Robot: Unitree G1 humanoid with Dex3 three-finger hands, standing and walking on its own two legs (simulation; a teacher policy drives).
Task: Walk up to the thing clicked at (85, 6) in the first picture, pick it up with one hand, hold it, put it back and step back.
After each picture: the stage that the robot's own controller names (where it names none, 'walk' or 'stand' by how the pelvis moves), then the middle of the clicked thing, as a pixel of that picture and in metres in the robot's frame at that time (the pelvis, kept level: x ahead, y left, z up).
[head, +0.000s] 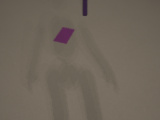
stand; (85, 7) +2.05 -0.03 -0.65
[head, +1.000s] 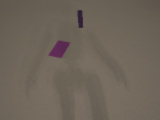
walk; (80, 19) +1.92 +0.19 -0.65
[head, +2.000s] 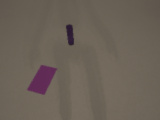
walk; (70, 35) +1.31 +0.24 -0.65
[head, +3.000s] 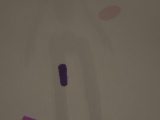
walk; (63, 75) +0.80 +0.20 -0.63
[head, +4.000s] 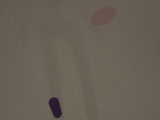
stand; (55, 108) +0.45 +0.20 -0.63
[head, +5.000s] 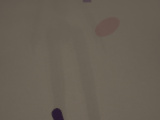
stand; (58, 119) +0.43 +0.21 -0.66
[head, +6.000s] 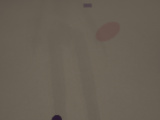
stand; out of the picture +0.41 +0.21 -0.66
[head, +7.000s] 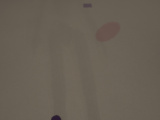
stand; out of the picture +0.41 +0.21 -0.66
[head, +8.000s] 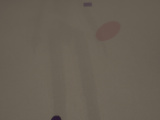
stand; out of the picture +0.40 +0.21 -0.66
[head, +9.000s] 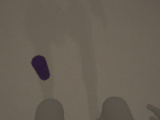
go down; (42, 69) +0.47 +0.20 -0.41
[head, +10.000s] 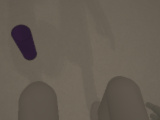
go down; (26, 45) +0.50 +0.22 -0.27
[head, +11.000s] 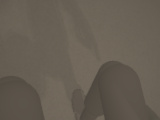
close in; out of the picture +0.48 +0.26 -0.19
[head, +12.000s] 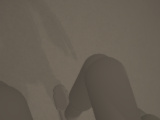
close; out of the picture +0.48 +0.29 -0.17
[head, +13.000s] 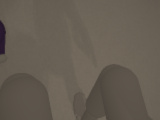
lift; out of the picture +0.40 +0.25 -0.10
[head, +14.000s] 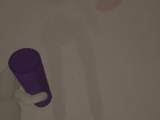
lift; (35, 83) +0.31 +0.16 +0.05
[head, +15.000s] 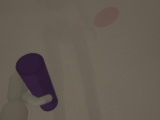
hold; (41, 87) +0.31 +0.15 +0.04
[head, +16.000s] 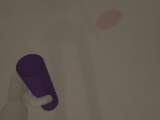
hold; (41, 87) +0.31 +0.15 +0.04
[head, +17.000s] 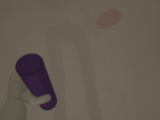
crouch; (40, 86) +0.31 +0.16 +0.04
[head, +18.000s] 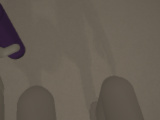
crouch; (5, 36) +0.47 +0.21 -0.05
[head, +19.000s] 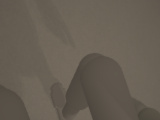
lower; out of the picture +0.45 +0.29 -0.18
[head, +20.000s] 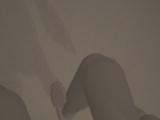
lower; out of the picture +0.47 +0.29 -0.17
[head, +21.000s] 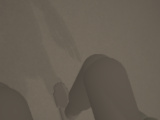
lower; out of the picture +0.46 +0.28 -0.17
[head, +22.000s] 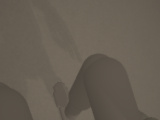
lower; out of the picture +0.46 +0.28 -0.16
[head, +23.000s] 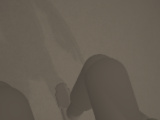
loosen; out of the picture +0.46 +0.27 -0.16
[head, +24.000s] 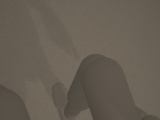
withdraw; out of the picture +0.45 +0.27 -0.17
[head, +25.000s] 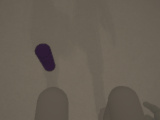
walk; (46, 59) +0.48 +0.20 -0.34
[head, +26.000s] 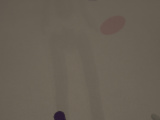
stand; out of the picture +0.40 +0.17 -0.60
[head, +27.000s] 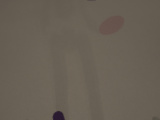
stand; out of the picture +0.41 +0.18 -0.60
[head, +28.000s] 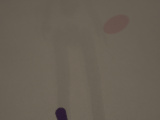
stand; (62, 119) +0.42 +0.17 -0.61
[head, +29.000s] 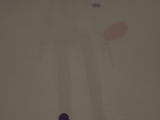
stand; out of the picture +0.42 +0.17 -0.66
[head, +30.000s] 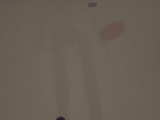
stand; out of the picture +0.40 +0.19 -0.66
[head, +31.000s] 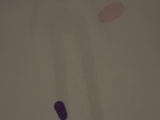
walk; (61, 111) +0.41 +0.19 -0.65
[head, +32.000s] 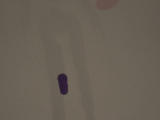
walk; (63, 84) +0.59 +0.14 -0.63
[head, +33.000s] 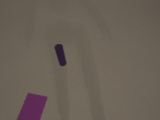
walk; (60, 55) +0.88 +0.25 -0.62
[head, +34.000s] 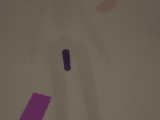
stand; (66, 60) +1.01 +0.19 -0.65
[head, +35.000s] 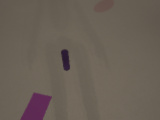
stand; (65, 60) +1.03 +0.19 -0.66
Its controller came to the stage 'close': yes
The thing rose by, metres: 0.68
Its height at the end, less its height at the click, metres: +0.00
